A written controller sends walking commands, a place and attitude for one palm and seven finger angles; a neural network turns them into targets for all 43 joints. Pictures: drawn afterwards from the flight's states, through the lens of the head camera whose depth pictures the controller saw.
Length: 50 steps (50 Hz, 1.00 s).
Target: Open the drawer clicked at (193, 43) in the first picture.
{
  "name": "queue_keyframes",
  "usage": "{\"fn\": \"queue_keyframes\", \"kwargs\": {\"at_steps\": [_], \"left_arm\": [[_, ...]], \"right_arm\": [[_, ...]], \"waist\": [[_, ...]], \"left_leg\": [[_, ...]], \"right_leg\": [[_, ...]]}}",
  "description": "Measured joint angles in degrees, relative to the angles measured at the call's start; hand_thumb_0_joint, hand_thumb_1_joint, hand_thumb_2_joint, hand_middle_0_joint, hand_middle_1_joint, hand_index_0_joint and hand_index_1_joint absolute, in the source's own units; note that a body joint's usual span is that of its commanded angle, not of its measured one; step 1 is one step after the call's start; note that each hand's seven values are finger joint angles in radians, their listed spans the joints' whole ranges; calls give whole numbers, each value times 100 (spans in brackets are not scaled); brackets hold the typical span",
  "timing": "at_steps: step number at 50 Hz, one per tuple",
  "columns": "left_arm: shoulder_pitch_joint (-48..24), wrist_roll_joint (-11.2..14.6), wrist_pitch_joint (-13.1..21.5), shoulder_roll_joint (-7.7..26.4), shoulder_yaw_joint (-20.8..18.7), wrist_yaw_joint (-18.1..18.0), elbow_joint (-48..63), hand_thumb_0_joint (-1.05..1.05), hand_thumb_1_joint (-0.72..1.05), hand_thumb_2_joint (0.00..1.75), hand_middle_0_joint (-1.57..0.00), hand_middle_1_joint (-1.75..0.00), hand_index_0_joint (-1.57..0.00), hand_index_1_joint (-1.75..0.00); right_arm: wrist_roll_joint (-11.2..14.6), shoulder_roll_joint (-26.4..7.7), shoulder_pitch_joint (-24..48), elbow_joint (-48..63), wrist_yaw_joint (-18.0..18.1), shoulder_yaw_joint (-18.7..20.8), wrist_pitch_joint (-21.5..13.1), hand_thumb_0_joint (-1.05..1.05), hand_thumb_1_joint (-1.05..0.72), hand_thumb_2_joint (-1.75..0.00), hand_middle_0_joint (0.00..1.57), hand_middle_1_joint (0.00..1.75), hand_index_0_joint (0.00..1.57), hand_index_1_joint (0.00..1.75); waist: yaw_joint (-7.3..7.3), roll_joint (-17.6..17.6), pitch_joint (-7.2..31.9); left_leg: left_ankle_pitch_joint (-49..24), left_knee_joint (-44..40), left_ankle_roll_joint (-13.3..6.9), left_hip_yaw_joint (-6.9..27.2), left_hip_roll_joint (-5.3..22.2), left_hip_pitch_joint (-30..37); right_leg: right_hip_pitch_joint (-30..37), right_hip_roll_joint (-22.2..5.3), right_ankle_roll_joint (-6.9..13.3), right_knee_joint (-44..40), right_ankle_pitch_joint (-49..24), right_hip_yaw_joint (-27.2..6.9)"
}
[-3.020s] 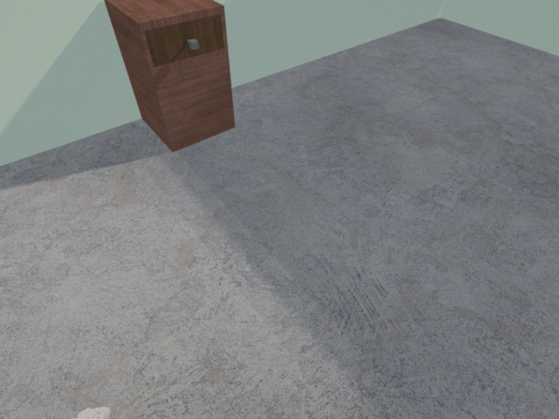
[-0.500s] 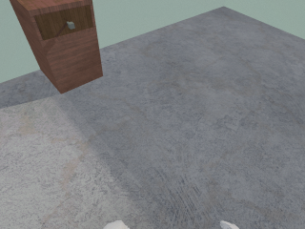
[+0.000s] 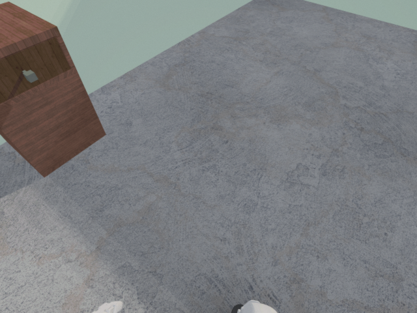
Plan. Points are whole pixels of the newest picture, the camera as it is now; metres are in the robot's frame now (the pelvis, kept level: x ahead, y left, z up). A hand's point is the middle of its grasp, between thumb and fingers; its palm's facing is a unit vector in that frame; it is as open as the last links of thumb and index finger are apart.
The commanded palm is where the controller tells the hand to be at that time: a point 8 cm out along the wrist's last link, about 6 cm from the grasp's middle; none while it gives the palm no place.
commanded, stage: walk to a spot facing it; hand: left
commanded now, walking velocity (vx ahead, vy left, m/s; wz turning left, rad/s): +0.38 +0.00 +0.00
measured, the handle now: (28, 74) +1.05 +0.79 -0.17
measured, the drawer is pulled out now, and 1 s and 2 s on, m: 0.00 0.00 0.00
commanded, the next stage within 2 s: turn to face it in 1.24 s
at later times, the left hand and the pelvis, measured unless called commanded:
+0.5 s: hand (120, 297) +0.19 +0.21 -0.18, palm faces +0.09 -0.99 -0.14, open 7.4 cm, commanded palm none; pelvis +0.24 +0.04 +0.00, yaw +0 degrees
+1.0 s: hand (161, 153) +0.59 +0.15 -0.15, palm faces -0.05 -0.97 -0.22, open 7.4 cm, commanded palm none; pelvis +0.47 -0.02 +0.00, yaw -3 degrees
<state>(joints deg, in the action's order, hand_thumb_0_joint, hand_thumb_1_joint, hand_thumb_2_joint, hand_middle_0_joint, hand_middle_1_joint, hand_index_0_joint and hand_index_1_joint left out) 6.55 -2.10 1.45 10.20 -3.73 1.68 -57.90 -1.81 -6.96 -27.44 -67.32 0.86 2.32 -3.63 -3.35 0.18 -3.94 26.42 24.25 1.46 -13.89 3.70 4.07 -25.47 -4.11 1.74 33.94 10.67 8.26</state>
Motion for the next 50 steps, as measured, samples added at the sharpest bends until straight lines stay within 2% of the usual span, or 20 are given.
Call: {"fn": "queue_keyframes", "kwargs": {"at_steps": [1,4,5,7,10,13,17,21,22,24,26,28,33,39,43,45,46,47,49,50], "left_arm": [[-27,-14,102,8,2,-10,30,1,91,90,-20,-30,-20,-30],[-4,44,293,-62,27,-72,56,1,91,90,-20,-30,-20,-30],[60,57,295,-94,42,-98,33,1,91,90,-20,-30,-20,-30],[242,77,299,-157,35,-181,-45,0,91,90,-20,-30,-20,-30],[519,57,331,-67,-40,-284,-146,-1,95,90,-21,-30,-20,-30],[788,33,304,-14,9,-255,-312,-1,95,90,-21,-30,-20,-30],[1107,16,267,-15,61,-202,-489,0,93,90,-20,-30,-20,-30],[1444,32,210,-21,67,-170,-630,0,92,90,-20,-30,-20,-30],[1519,50,178,-28,59,-160,-666,0,91,90,-21,-30,-20,-30],[1512,74,57,-5,49,-140,-744,1,91,90,-20,-30,-20,-30],[1423,65,-18,26,34,-118,-770,1,91,90,-20,-30,-20,-30],[1264,35,-38,58,7,-86,-718,1,91,90,-20,-30,-20,-30],[863,4,-72,30,-36,-63,-380,1,91,90,-20,-30,-20,-30],[365,15,-126,-7,-48,-33,-150,1,91,90,-20,-30,-19,-30],[107,15,-85,-14,-45,-20,-73,1,91,90,-20,-30,-19,-30],[46,-1,25,4,-32,-10,-13,1,91,90,-20,-30,-20,-30],[7,-16,121,7,-41,-24,8,1,91,90,-20,-30,-20,-30],[-18,2,203,-8,-40,-46,25,1,91,90,-20,-30,-20,-30],[34,47,270,-52,-13,-78,20,1,91,90,-20,-30,-20,-30],[95,57,265,-87,4,-104,-7,1,91,90,-20,-30,-20,-30]], "right_arm": [[27,39,-56,-56,-20,-7,32,0,-91,-90,20,30,20,30],[91,50,155,-114,-60,0,179,1,-91,-90,20,30,20,30],[86,32,259,-80,-65,20,205,1,-91,-90,20,30,20,30],[51,-24,505,62,-68,53,233,1,-91,-90,20,30,20,30],[13,-91,894,362,-83,96,239,1,-91,-90,20,30,20,30],[-15,-202,1263,611,-81,153,253,1,-93,-90,19,30,20,30],[11,-406,1616,812,-189,187,209,2,-94,-90,19,30,20,30],[8,-503,1825,949,-232,152,101,1,-93,-90,19,30,20,30],[-18,-515,1868,987,-218,145,30,1,-93,-90,19,30,20,30],[-38,-455,1919,1030,-167,114,-73,1,-92,-90,19,30,20,30],[-30,-361,1836,1029,-113,70,-96,1,-92,-90,19,30,20,30],[-27,-246,1675,955,-60,31,-109,0,-92,-90,19,30,20,30],[23,-158,1154,622,33,62,-85,0,-94,-90,20,30,21,30],[13,-70,617,311,-13,52,-24,0,-93,-90,20,30,21,30],[-20,-38,341,155,-29,56,32,1,-92,-90,20,30,21,30],[-9,-20,180,76,-38,53,66,1,-91,-90,20,30,21,30],[19,-5,154,22,-54,51,100,1,-91,-90,20,30,21,30],[46,-8,198,-14,-70,38,159,1,-91,-90,20,30,21,30],[71,-37,354,-24,-91,55,252,1,-91,-90,20,30,20,30],[64,-65,450,5,-93,77,271,1,-91,-90,20,30,20,30]], "waist": [[24,-9,-5],[86,53,-85],[103,71,-65],[118,101,19],[148,103,174],[183,98,275],[337,41,274],[498,-75,218],[497,-105,191],[482,-212,105],[463,-251,102],[444,-272,104],[437,-216,173],[259,-124,105],[90,-21,18],[58,38,-2],[80,65,-31],[95,98,-78],[124,115,-94],[137,130,-69]], "left_leg": [[203,654,-2,33,110,-198],[171,3647,-143,737,172,-1447],[-66,4282,-179,870,178,-1845],[-504,4747,-180,973,275,-2519],[-855,4296,-91,968,450,-3206],[-1171,3376,-3,893,546,-3513],[-1402,2083,-1,767,525,-3409],[-1415,1070,-101,531,338,-2825],[-1713,1018,-221,477,297,-2725],[-1398,1368,-373,361,236,-2640],[-1100,1273,-409,274,186,-2377],[-1128,898,-354,212,111,-2036],[-1219,-29,-344,86,-61,-1247],[-1006,-520,-159,-52,-117,-520],[-559,-345,80,-157,7,-179],[-145,192,196,-142,178,-178],[59,875,137,-79,325,-400],[189,1845,53,199,388,-777],[54,3657,-82,731,318,-1620],[-198,4222,-123,867,310,-1995]], "right_leg": [[122,35,107,-62,-157,28],[247,124,180,376,275,115],[400,157,167,286,368,141],[727,220,87,-56,374,181],[1146,287,88,-549,358,207],[1516,306,33,-884,420,212],[1960,281,-125,-1020,690,203],[2305,145,-346,-687,1243,157],[2206,60,-344,-237,1450,120],[1628,1,-230,1448,1774,-208],[956,11,-152,2862,1568,-374],[412,-70,-157,3433,1144,-389],[-436,-333,-291,2939,427,-399],[-582,-439,-337,1259,-27,-273],[-282,-256,-200,418,-13,-118],[87,-91,-52,-13,-53,2],[109,-46,74,81,-268,43],[93,-12,166,331,-115,86],[257,42,245,440,272,140],[405,78,248,322,356,168]]}}
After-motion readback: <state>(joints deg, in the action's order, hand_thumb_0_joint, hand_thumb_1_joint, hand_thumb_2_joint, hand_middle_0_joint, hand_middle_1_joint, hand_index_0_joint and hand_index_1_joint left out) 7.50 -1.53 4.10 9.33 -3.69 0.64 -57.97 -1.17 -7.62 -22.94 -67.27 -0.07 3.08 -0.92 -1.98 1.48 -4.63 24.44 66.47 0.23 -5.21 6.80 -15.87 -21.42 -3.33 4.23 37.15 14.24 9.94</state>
